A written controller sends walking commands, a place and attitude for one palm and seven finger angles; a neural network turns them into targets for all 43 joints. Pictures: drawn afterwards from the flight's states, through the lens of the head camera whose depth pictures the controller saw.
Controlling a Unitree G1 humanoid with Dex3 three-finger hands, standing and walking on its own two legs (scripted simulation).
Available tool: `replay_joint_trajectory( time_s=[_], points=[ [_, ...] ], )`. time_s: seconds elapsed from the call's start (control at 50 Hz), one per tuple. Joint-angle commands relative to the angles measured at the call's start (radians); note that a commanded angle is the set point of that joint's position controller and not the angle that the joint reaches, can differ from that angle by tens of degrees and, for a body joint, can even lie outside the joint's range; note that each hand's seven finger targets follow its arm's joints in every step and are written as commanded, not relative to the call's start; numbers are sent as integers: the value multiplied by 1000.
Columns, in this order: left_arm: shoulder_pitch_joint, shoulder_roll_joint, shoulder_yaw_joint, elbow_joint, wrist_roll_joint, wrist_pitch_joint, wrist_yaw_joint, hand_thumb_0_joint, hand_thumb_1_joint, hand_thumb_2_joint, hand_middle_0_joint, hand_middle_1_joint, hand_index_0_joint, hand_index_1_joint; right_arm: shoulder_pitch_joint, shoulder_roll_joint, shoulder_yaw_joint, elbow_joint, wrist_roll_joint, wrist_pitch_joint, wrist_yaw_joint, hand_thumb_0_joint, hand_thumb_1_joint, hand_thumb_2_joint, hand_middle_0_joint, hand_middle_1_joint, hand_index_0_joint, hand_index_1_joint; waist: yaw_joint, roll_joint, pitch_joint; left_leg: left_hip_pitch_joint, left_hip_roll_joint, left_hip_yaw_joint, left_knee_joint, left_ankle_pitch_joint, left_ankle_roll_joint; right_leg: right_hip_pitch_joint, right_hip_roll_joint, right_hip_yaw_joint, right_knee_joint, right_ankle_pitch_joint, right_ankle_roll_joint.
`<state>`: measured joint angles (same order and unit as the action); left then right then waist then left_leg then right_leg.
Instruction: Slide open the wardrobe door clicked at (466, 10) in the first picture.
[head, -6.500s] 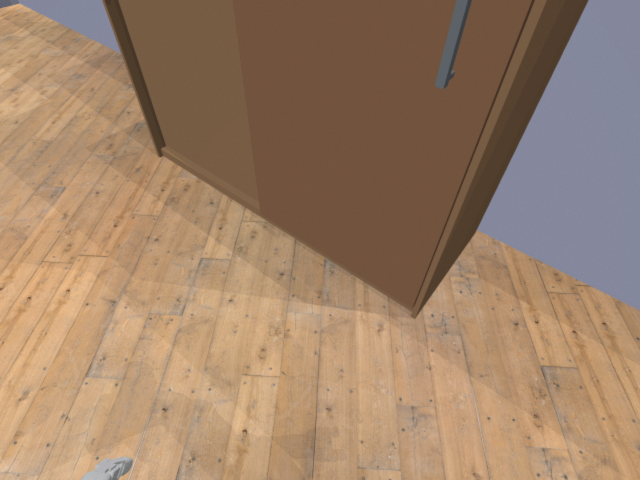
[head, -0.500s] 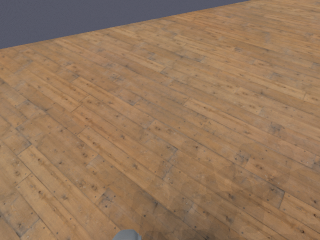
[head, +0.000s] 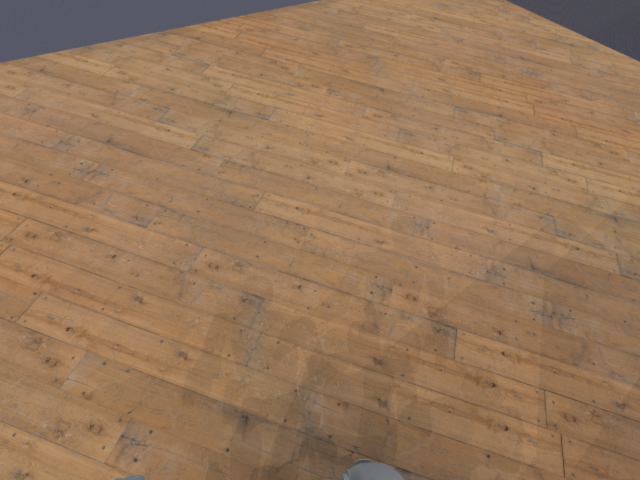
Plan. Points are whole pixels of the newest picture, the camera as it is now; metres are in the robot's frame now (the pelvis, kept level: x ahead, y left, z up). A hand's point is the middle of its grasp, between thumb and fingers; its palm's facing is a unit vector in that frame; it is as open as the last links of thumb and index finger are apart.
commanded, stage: turn to face it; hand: right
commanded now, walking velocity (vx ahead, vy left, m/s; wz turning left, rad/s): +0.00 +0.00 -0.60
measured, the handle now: out of the picture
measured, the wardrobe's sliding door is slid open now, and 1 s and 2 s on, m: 0.00 0.00 0.00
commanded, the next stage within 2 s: none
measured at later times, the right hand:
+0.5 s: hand out of the picture -0.01 -0.27 -0.17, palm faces +0.35 +0.89 -0.28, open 7.4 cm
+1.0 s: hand out of the picture -0.02 -0.20 -0.14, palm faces +0.58 +0.76 -0.27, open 7.4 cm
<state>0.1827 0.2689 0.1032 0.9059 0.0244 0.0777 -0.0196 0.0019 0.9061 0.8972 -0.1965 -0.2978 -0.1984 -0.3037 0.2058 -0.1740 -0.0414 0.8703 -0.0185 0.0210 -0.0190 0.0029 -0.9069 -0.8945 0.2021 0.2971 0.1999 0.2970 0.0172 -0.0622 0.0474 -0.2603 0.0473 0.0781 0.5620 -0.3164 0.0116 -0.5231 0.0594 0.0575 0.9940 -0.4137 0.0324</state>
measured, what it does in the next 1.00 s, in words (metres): steps on the spot, turning right: right foot, then left foot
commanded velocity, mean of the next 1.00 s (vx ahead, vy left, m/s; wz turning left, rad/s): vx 0.00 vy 0.00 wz -0.60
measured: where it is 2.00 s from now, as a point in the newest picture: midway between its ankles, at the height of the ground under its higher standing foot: outside the picture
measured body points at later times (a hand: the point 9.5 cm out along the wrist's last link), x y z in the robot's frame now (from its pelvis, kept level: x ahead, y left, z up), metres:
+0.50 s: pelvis +0.00 -0.03 +0.00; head +0.04 -0.06 +0.44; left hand +0.18 +0.18 -0.13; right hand -0.03 -0.32 -0.15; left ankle +0.01 +0.11 -0.66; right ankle -0.04 -0.14 -0.73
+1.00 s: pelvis +0.02 +0.00 +0.01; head +0.07 +0.01 +0.45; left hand +0.24 +0.18 -0.15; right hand -0.05 -0.24 -0.12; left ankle +0.08 +0.09 -0.73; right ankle -0.08 -0.11 -0.66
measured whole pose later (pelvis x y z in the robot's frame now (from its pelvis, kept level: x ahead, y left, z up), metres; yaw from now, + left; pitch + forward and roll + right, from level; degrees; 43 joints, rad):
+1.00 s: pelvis +0.02 +0.00 +0.01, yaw -38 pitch +0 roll -2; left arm 0.19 0.28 0.09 0.93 0.02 0.09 -0.03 0.00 0.91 0.90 -0.19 -0.30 -0.20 -0.30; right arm 0.21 -0.17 -0.03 0.87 -0.03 0.02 -0.02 0.00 -0.90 -0.89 0.21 0.30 0.20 0.30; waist 0.03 -0.03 0.08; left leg -0.21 0.12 0.20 0.51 -0.29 0.01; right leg -0.46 -0.04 -0.02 1.04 -0.40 0.08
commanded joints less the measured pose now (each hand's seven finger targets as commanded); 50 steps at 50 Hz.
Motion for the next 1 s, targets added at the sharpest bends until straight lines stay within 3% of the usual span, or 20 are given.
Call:
replay_joint_trajectory(
  time_s=[0.0, 0.08, 0.18, 0.24, 0.28, 0.3, 0.32, 0.34, 0.36, 0.4, 0.46, 0.6, 0.66, 0.68, 0.7, 0.72, 0.76, 0.8, 0.84, 0.98],
  points=[
    [9, 64, 13, -60, 1, -23, -14, 0, 900, 900, -200, -300, -200, -300, -34, -171, -37, -84, -2, -42, -16, 0, -900, -900, 200, 300, 200, 300, 19, 227, -14, 73, 246, -123, -240, 346, 80, -87, -82, -31, 223, 66, 40],
    [-75, 55, 2, -77, -4, -18, -14, 0, 900, 900, -200, -300, -200, -300, 67, -197, -42, -46, -7, -39, -17, 0, -900, -900, 200, 300, 200, 300, -34, 222, -39, 186, 278, -75, -212, 455, 103, -79, -95, -71, 105, 21, 59],
    [-138, 37, -17, -95, -11, -28, -14, 0, 900, 900, -200, -300, -200, -300, 90, -246, -60, -23, -15, -27, -13, 0, -900, -900, 200, 300, 200, 300, -66, 267, -54, 199, 318, -22, -163, 522, 115, 36, -99, -139, -159, -37, 47],
    [-95, 40, -22, -93, -13, -40, -10, 0, 900, 900, -200, -300, -200, -300, 80, -266, -70, -18, -13, -18, -10, 0, -900, -900, 200, 300, 200, 300, -57, 287, -95, 210, 320, 30, -85, 571, 86, 138, -81, -185, -328, 16, 27],
    [-21, 77, -12, -80, -9, -50, -9, 0, 900, 900, -200, -300, -200, -300, 64, -257, -72, -15, -1, -11, -5, 0, -900, -900, 200, 300, 200, 300, -15, 230, -133, 140, 291, 94, 60, 502, 20, 311, -85, -178, -549, 205, 8],
    [51, 163, 10, -70, -3, -61, -6, 0, 900, 900, -200, -300, -200, -300, 72, -226, -72, -36, 6, -7, 0, 0, -900, -900, 200, 300, 200, 300, 26, 33, -190, -48, 230, 126, 254, 304, -40, 511, -211, -9, -606, 444, -53],
    [116, 268, 36, -60, -4, -64, 0, 0, 900, 900, -200, -300, -200, -300, 40, -154, -51, -85, 9, -7, 8, 0, -900, -900, 200, 300, 200, 300, 60, -265, -187, -343, 101, 114, 463, -331, -111, 636, -469, 308, -596, 886, -196],
    [179, 262, 35, -25, -10, -61, 10, 0, 900, 900, -200, -300, -200, -300, -42, -166, -44, -106, -2, 6, -2, 0, -900, -900, 200, 300, 200, 300, 92, -188, -185, -359, 95, -4, 569, -352, -100, 577, -488, 299, -590, 896, -247],
    [151, 235, 29, -24, -7, -64, 23, 0, 900, 900, -200, -300, -200, -300, -61, -149, -50, -97, 4, 6, -5, 0, -900, -900, 200, 300, 200, 300, 74, -209, -174, -390, 94, -42, 616, -295, -100, 559, -441, 279, -579, 854, -245],
    [41, 173, 9, -59, -2, -67, 30, 0, 900, 900, -200, -300, -200, -300, -61, -162, -55, -73, 6, 0, 5, 0, -900, -900, 200, 300, 200, 300, 30, -116, -117, -354, 89, -65, 623, -173, -104, 458, -350, 184, -585, 766, -207],
    [-4, 165, 2, -74, -3, -72, 28, 0, 900, 900, -200, -300, -200, -300, -22, -159, -54, -57, 6, 5, 10, 0, -900, -900, 200, 300, 200, 300, 1, -85, -106, -288, 62, -62, 543, -111, -110, 408, -288, 141, -605, 703, -184],
    [5, 175, 17, -77, 3, -58, 22, 0, 900, 900, -200, -300, -200, -300, -60, -144, -43, -98, 12, 0, 4, 0, -900, -900, 200, 300, 200, 300, 12, -100, -106, -160, 0, -55, 258, -129, -103, 355, -267, 244, -580, 631, -197],
    [-41, 170, 22, -93, -3, -51, 19, 0, 900, 900, -200, -300, -200, -300, 36, -155, -47, -82, 15, -13, 1, 0, -900, -900, 200, 300, 200, 300, -40, -77, -119, 56, -31, -25, -5, 40, -92, 233, -219, 255, -501, 565, -151],
    [-42, 142, 19, -99, -10, -53, 16, 0, 900, 900, -200, -300, -200, -300, 84, -193, -55, -73, 10, -25, -2, 0, -900, -900, 200, 300, 200, 300, -65, 3, -126, 184, 18, -67, -153, 131, -83, 140, -164, 225, -424, 428, -103],
    [-8, 65, 7, -115, -18, -56, 10, 0, 900, 900, -200, -300, -200, -300, 113, -288, -74, -74, -8, -37, -13, 0, -900, -900, 200, 300, 200, 300, -71, 282, -156, 324, 284, -329, -260, 195, 1, -40, -29, 66, -209, 91, -21],
    [-7, 69, 10, -135, -10, -54, 12, 0, 900, 900, -200, -300, -200, -300, 104, -337, -73, -89, -6, -30, -13, 0, -900, -900, 200, 300, 200, 300, -67, 354, -146, 243, 466, -454, -269, 279, 116, -91, 4, 3, 9, -212, 8],
    [-19, 91, 21, -98, -1, -34, 4, 0, 900, 900, -200, -300, -200, -300, 7, -262, -63, -106, 0, -31, -16, 0, -900, -900, 200, 300, 200, 300, -32, 277, -49, 65, 382, -371, -300, 122, 128, -75, -57, 40, 229, -106, 5],
    [16, 77, 13, -61, 1, -24, -11, 0, 900, 900, -200, -300, -200, -300, -81, -200, -42, -121, -3, -31, -15, 0, -900, -900, 200, 300, 200, 300, 15, 236, 3, 22, 287, -166, -269, 179, 88, -58, -89, -2, 267, 25, 23],
    [18, 68, 6, -55, -1, -20, -16, 0, 900, 900, -200, -300, -200, -300, -52, -189, -39, -111, -5, -36, -16, 0, -900, -900, 200, 300, 200, 300, 6, 252, -20, 59, 266, -89, -252, 263, 87, -42, -91, -34, 227, 47, 38],
    [-90, 44, -13, -81, -10, -22, -18, 0, 900, 900, -200, -300, -200, -300, 58, -241, -53, -49, -12, -27, -12, 0, -900, -900, 200, 300, 200, 300, -53, 258, -50, 175, 311, -6, -205, 417, 110, 21, -98, -122, -82, -15, 46]
  ],
)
